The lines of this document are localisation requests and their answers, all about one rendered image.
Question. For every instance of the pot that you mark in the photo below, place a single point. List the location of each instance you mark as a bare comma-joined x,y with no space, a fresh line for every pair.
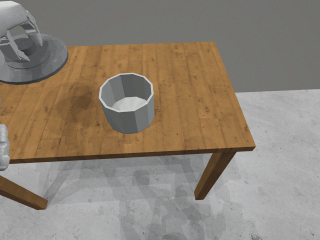
127,100

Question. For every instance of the lid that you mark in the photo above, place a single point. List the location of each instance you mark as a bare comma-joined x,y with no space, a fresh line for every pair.
44,63

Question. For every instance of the robot left upper arm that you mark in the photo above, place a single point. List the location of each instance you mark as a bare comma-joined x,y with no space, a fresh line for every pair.
4,148

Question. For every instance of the left robot hand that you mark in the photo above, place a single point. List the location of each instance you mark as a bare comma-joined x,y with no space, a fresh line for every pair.
15,15

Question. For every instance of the table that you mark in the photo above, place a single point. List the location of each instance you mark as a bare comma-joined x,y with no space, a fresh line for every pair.
196,111

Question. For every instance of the knob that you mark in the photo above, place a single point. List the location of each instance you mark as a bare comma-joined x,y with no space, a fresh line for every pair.
25,45

